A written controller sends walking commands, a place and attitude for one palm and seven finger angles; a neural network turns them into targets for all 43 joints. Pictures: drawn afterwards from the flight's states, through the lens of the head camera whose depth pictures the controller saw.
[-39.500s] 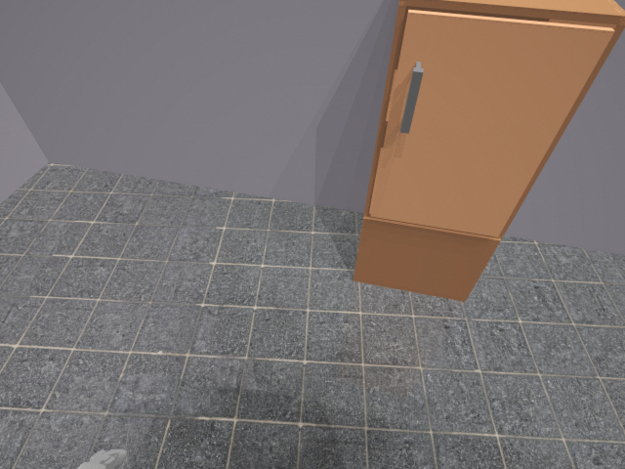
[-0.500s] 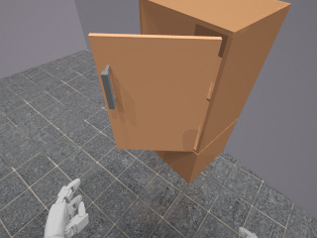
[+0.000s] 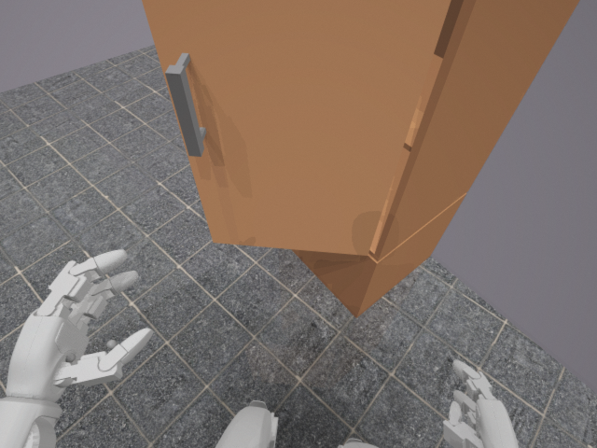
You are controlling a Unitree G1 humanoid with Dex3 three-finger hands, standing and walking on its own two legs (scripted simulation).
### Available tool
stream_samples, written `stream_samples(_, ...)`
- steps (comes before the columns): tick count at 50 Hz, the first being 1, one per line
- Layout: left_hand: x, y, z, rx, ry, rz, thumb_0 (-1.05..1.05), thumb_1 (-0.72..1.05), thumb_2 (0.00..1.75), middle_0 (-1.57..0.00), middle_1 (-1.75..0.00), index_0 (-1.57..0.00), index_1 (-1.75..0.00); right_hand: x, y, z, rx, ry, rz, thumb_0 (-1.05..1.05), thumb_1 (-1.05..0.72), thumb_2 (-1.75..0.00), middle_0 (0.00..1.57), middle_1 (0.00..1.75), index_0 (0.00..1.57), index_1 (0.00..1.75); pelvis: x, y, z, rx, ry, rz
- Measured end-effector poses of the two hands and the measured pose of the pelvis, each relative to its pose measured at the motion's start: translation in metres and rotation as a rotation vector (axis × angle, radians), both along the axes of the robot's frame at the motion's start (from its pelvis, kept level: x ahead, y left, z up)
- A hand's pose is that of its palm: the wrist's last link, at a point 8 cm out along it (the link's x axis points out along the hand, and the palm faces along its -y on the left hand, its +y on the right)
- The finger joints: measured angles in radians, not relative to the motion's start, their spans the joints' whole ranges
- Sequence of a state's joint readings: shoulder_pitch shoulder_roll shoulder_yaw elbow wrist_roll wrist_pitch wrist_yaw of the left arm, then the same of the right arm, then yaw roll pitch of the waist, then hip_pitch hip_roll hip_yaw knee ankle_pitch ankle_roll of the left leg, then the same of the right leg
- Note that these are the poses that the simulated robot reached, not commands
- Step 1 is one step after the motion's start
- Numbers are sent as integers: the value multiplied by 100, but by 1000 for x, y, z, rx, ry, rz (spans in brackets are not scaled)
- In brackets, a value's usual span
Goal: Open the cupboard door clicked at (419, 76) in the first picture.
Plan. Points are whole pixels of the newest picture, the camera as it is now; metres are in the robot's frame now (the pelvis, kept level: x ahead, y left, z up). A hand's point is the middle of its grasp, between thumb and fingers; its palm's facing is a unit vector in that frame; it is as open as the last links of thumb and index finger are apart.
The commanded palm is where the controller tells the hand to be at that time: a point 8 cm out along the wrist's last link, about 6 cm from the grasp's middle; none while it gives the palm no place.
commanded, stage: raise the hand with hooked fingers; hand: left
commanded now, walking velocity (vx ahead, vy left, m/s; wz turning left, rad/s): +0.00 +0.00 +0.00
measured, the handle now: (190, 107) +0.57 +0.23 +0.13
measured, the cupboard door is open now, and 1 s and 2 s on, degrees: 46 46 46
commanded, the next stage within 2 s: move the hooked fingers beside the handle in 1.44 s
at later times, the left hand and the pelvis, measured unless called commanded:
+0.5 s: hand (66, 289) +0.26 +0.29 +0.10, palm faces +0.00 -1.00 -0.05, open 13.0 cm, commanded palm +0.24 +0.35 +0.11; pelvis +0.01 +0.06 +0.03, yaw -2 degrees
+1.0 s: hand (13, 240) +0.28 +0.34 +0.15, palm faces +0.05 -1.00 -0.04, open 14.0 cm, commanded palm +0.25 +0.38 +0.15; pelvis -0.02 +0.06 +0.05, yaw -1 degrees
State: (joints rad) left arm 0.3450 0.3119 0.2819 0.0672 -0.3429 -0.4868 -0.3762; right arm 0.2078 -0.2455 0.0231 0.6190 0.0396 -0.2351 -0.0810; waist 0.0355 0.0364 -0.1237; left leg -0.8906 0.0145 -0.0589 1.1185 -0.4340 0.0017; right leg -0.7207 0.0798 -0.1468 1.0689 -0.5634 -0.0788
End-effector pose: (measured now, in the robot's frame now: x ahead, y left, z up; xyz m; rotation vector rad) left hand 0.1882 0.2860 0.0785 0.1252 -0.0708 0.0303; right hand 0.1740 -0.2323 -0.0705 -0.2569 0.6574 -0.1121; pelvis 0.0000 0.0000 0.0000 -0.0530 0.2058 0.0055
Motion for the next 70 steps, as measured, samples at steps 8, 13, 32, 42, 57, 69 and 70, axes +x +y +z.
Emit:
stream_samples(8, 47, 21, -2, -115, 200, -25, 0, 14, 58, -25, -79, -25, -79, -20, 12, 11, 39, 70, -94, 1, -90, -90, 21, 30, 20, 30, 19, 19, 23, 23, 11, -48)
stream_samples(13, 44, 38, 16, -85, 80, 32, 0, 3, 53, -26, -87, -26, -86, -21, 14, 23, -7, 72, -85, 1, -90, -90, 21, 30, 20, 30, 24, 34, 27, 17, 10, -46)
stream_samples(32, 55, 89, 47, -81, 28, 19, -1, -41, 34, -29, -114, -29, -114, -6, 75, 55, -3, -38, 18, 1, -90, -90, 21, 30, 20, 30, 0, 69, 37, -20, -78, -14)
stream_samples(42, 59, 96, 59, -84, 52, 14, -1, -49, 31, -30, -120, -30, -119, -34, 69, 58, -22, -6, 2, 1, -90, -90, 21, 30, 20, 30, -13, 68, 46, -9, -126, -18)
stream_samples(57, 72, 86, 70, -101, 91, -12, -1, -50, 30, -30, -120, -30, -120, -56, 30, 60, -44, 24, -54, 1, -90, -90, 21, 30, 20, 30, -11, 49, 53, 2, -139, -15)
stream_samples(69, 75, 66, 70, -90, 68, 19, -2, -50, 30, -30, -120, -30, -120, -33, 16, 55, -21, 19, -27, 1, -90, -90, 21, 30, 20, 30, -1, 28, 53, 10, -124, -11)
stream_samples(70, 76, 64, 71, -91, 69, 14, -2, -50, 30, -30, -120, -30, -120, -31, 15, 55, -17, 16, -27, 1, -90, -90, 21, 30, 20, 30, 0, 27, 53, 11, -123, -11)
